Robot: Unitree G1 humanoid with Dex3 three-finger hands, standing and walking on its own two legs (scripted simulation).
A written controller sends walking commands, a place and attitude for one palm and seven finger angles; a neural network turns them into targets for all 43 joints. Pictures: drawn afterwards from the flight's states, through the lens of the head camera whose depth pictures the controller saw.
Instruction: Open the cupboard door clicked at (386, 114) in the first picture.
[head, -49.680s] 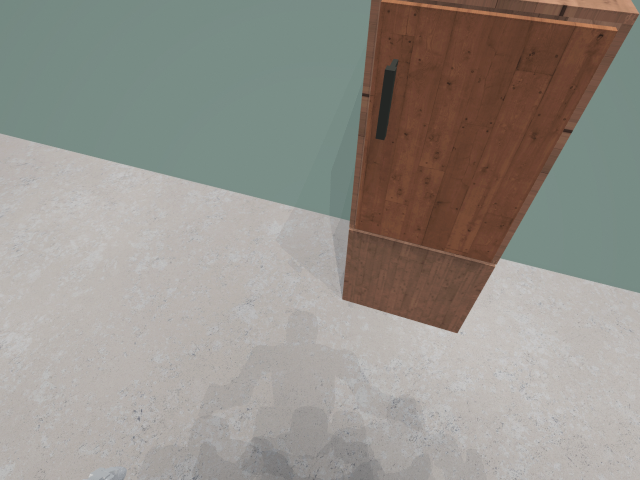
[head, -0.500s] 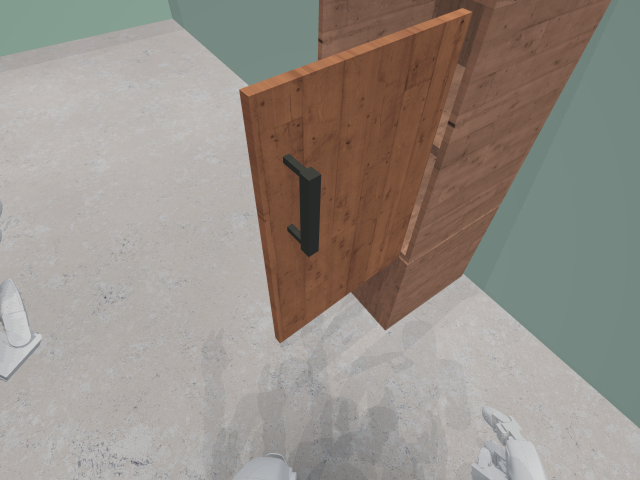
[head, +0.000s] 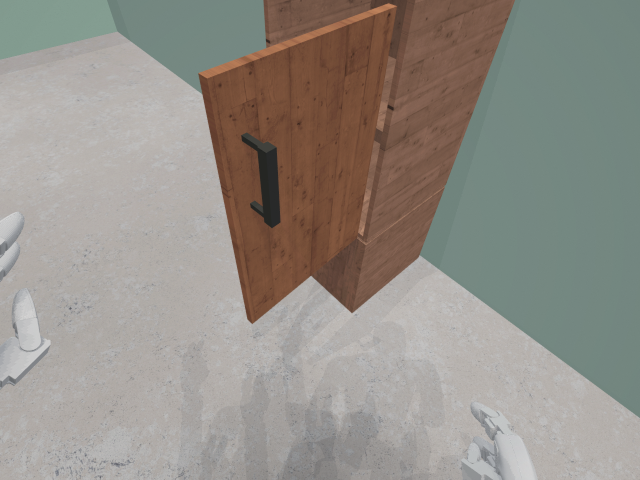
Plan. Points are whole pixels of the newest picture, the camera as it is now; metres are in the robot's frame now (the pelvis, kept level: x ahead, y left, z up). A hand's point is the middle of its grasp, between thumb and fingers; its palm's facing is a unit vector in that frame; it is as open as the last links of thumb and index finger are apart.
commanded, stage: stop stepping back and stand still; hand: left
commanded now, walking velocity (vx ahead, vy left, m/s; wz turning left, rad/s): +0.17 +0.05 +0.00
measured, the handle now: (261, 182) +0.51 +0.13 +0.08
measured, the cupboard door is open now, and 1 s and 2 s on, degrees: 94 94 94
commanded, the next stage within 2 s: let the arm hang, fingers relaxed in 0.54 s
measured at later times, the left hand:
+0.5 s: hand out of the picture +0.13 +0.28 +0.15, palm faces +0.51 -0.77 -0.38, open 7.4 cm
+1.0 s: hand out of the picture -0.02 +0.18 -0.17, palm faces +0.17 -0.97 -0.17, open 6.8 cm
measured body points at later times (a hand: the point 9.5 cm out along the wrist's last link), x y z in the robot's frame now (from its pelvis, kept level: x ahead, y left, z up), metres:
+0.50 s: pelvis -0.06 +0.01 +0.00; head -0.08 +0.01 +0.45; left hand +0.09 +0.32 +0.17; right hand +0.08 -0.24 -0.10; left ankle -0.03 +0.12 -0.73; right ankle -0.07 -0.10 -0.73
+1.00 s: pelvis -0.06 +0.00 +0.00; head -0.04 +0.01 +0.45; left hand -0.03 +0.23 -0.15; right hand +0.00 -0.23 -0.14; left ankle -0.03 +0.12 -0.73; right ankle -0.07 -0.09 -0.73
